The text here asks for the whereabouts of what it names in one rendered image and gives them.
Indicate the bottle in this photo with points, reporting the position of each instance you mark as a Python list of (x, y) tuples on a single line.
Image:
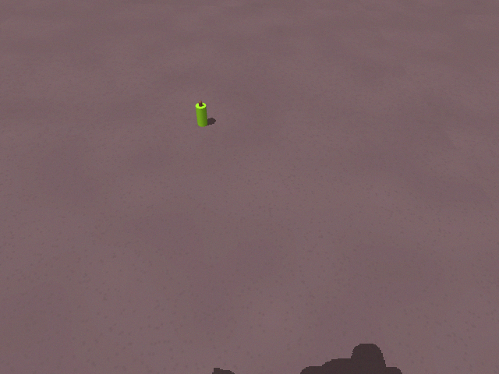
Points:
[(201, 114)]

